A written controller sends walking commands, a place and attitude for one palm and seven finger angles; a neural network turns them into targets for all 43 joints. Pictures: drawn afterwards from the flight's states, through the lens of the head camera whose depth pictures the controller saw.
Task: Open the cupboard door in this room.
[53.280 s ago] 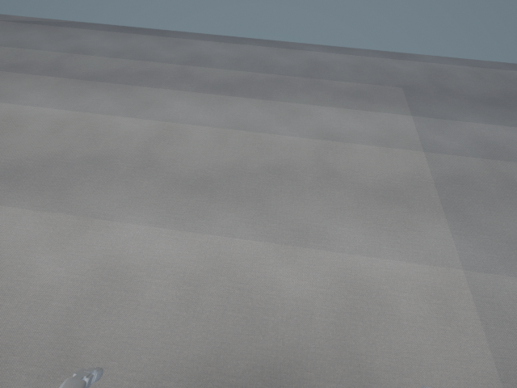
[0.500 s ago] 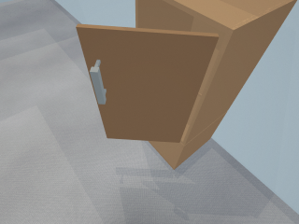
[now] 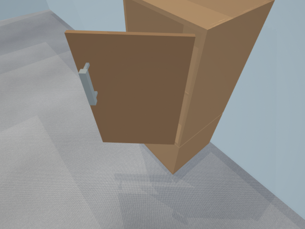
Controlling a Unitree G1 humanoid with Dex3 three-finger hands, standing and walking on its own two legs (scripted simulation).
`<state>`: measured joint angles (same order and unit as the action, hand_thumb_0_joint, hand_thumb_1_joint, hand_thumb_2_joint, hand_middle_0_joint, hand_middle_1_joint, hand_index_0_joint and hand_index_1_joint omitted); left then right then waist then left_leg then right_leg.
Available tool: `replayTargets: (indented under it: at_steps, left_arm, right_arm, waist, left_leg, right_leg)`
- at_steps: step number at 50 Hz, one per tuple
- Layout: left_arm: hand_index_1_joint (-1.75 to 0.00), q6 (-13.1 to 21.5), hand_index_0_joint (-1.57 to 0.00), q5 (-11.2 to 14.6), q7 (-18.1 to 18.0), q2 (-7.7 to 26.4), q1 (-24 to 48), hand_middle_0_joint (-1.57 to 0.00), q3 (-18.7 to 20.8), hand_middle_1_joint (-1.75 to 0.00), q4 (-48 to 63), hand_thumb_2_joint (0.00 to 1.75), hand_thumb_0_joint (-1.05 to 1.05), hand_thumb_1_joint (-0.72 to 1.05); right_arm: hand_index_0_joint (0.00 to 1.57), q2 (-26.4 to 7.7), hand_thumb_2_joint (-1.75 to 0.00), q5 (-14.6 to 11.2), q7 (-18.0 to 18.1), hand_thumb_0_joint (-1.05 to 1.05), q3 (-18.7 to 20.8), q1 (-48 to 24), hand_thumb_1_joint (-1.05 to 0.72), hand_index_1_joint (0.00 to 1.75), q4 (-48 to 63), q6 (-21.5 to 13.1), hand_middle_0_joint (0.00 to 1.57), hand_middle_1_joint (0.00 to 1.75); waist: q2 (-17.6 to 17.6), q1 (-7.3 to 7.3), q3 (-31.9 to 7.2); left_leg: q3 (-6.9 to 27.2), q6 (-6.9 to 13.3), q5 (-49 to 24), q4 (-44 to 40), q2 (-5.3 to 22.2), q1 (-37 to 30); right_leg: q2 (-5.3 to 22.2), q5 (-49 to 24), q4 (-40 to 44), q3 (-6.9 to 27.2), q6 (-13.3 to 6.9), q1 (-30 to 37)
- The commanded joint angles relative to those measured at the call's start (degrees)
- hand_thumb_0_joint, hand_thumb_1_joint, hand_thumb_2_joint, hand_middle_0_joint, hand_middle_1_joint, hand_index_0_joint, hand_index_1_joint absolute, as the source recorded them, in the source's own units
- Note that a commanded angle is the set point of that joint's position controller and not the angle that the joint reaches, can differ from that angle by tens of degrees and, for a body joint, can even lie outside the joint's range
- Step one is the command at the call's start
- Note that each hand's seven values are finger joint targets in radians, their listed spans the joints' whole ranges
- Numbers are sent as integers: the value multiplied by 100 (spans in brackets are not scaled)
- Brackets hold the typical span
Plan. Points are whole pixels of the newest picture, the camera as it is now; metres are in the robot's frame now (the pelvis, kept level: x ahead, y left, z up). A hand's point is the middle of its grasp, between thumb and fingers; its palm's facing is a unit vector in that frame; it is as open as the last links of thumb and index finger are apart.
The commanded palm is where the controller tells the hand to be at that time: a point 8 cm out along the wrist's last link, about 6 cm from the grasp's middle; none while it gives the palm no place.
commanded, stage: come to a stop and stand still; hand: left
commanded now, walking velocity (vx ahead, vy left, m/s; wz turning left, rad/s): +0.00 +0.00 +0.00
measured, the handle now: (90, 84) +0.55 +0.25 +0.05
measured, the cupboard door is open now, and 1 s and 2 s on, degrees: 48 48 48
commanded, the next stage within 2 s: look again from close up in 0.82 s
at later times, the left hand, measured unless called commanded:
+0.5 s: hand out of the picture -0.06 +0.17 -0.17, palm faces +0.04 -0.99 -0.14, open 7.4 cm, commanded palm none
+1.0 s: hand out of the picture -0.02 +0.19 -0.17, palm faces -0.01 -0.99 -0.16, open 7.4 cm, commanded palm none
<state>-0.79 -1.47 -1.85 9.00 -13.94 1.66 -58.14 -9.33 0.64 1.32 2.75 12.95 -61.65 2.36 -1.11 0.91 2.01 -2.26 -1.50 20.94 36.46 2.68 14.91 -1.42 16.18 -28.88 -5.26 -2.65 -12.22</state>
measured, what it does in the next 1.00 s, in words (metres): steps on the spot: left foot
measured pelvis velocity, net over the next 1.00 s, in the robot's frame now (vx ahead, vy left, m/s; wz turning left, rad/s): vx -0.01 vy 0.03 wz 0.00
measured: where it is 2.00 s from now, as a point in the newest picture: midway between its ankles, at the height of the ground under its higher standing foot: outside the picture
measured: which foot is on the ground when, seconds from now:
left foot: up 0.00-0.00, down 0.02-1.00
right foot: down 0.00-1.00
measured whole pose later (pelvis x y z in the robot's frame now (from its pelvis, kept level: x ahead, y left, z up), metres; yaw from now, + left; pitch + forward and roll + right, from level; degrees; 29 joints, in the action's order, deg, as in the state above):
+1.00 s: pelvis -0.01 +0.03 +0.01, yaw +0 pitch +0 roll +0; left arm 0.5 -1.6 -2.2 8.2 -18.6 -0.4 -62.0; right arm -6.7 1.0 1.4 0.2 18.3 -62.5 -1.6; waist 1.6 1.0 1.2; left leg -4.2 2.7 14.4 25.2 -1.6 11.2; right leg 2.3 13.9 -26.6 -3.6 0.3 -12.9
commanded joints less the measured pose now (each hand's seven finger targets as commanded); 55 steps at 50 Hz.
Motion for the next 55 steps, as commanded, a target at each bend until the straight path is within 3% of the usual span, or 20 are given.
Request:
replayTargets:
  at_steps: [1,2,3,4,5,11,14,32,45,46,47,48,49,50,52,55]
  left_arm:
    - [-30,118,-20,110,6,494,-342,-20,65,-30,100,90,0,90]
    - [-30,110,-20,111,2,419,-344,-20,39,-30,52,90,0,90]
    - [-30,102,-20,91,-4,431,-331,-20,30,-30,-11,90,0,90]
    - [-30,86,-20,88,-7,458,-294,-20,27,-30,-120,90,0,90]
    - [-30,89,-20,89,-1,482,-357,-20,20,-30,-190,90,0,90]
    - [-30,118,-20,82,-1,415,-541,-20,-52,-30,-403,90,0,90]
    - [-30,126,-20,79,-7,365,-634,-20,-52,-30,-441,90,0,90]
    - [-30,164,-20,49,-51,101,-1094,-20,-80,-30,-557,90,0,90]
    - [-30,172,-20,46,-63,73,-1038,-20,-73,-30,-546,90,0,90]
    - [-30,284,-20,7,-64,1322,-491,-20,-175,-30,35,90,0,90]
    - [-30,271,-20,5,-106,733,-766,-20,-47,-30,48,90,0,90]
    - [-30,291,-20,-26,-103,612,-760,-20,-41,-30,-19,90,0,90]
    - [-30,292,-20,8,-89,574,-826,-20,-97,-30,-1,90,0,90]
    - [-30,292,-20,14,-83,568,-881,-20,-85,-30,41,90,0,90]
    - [-30,276,-20,21,-83,590,-865,-20,-66,-30,88,90,0,90]
    - [-30,268,-20,22,-80,810,-723,-20,4,-30,221,90,0,90]
  right_arm:
    - [20,-381,-90,22,92,0,-48,382,-90,30,5,-255,20,30]
    - [20,-492,-90,38,97,0,-72,248,-90,30,-5,-265,20,30]
    - [20,-433,-90,33,94,0,-97,156,-90,30,-42,-253,20,30]
    - [20,-369,-90,26,86,0,-126,119,-90,30,-109,-268,20,30]
    - [20,-328,-90,20,86,0,-146,167,-90,30,-139,-276,20,30]
    - [20,-288,-90,18,83,0,-176,447,-90,30,-274,-248,20,30]
    - [20,-282,-90,24,77,0,-184,582,-90,30,-303,-243,20,30]
    - [20,-159,-90,0,95,0,-204,896,-90,30,-332,-330,20,30]
    - [20,-155,-90,-1,111,0,-196,911,-90,30,-329,-391,20,30]
    - [20,-1053,-90,5,27,0,-164,467,-90,30,415,-429,20,30]
    - [20,-834,-90,74,66,0,-62,453,-90,30,475,-578,20,30]
    - [20,-738,-90,73,102,0,-35,486,-90,30,396,-602,20,30]
    - [20,-676,-90,53,114,0,-70,602,-90,30,408,-589,20,30]
    - [20,-628,-90,39,119,0,-62,658,-90,30,437,-572,20,30]
    - [20,-621,-90,42,101,0,-73,658,-90,30,485,-523,20,30]
    - [20,-892,-90,17,111,0,-4,588,-90,30,542,-507,20,30]
  waist:
    - [-171,-111,-264]
    - [-295,-193,-211]
    - [-152,-205,-152]
    - [-526,-203,22]
    - [-540,-216,57]
    - [63,-147,355]
    - [193,-117,405]
    - [62,-130,390]
    - [77,-126,286]
    - [106,60,705]
    - [93,-140,43]
    - [-29,-55,-309]
    - [-275,-62,-521]
    - [-292,-54,-633]
    - [110,-48,-488]
    - [109,-49,-186]
  left_leg:
    - [590,224,-1925,-1501,566,-796]
    - [655,295,-1987,-1503,706,-506]
    - [547,257,-1610,-1542,616,-338]
    - [571,250,-1469,-1709,553,-224]
    - [578,255,-1310,-1812,541,-136]
    - [434,221,-663,-1997,371,-236]
    - [400,229,-499,-2025,311,-227]
    - [497,305,-538,-2099,356,-71]
    - [452,331,-1150,-2017,395,-299]
    - [576,224,-1718,-1971,98,151]
    - [714,334,-1118,-1608,385,178]
    - [737,373,-1253,-1559,339,60]
    - [711,399,-1318,-1480,308,-86]
    - [708,419,-1471,-1355,292,-176]
    - [591,476,-1771,-1115,263,-117]
    - [550,500,-2357,-1065,306,-88]
  right_leg:
    - [798,-1355,610,823,12,-55]
    - [714,-1149,753,776,128,155]
    - [717,-972,902,782,171,277]
    - [737,-935,871,746,169,334]
    - [726,-900,907,729,176,450]
    - [760,-343,1300,799,171,205]
    - [767,-62,1377,847,185,63]
    - [730,-507,1040,756,166,11]
    - [754,-891,902,711,183,36]
    - [543,-633,509,483,107,-38]
    - [691,-250,280,636,87,97]
    - [723,-638,230,650,14,201]
    - [750,-759,240,625,9,278]
    - [730,-838,227,623,3,240]
    - [760,-1163,226,651,-19,240]
    - [759,-1609,100,612,-42,152]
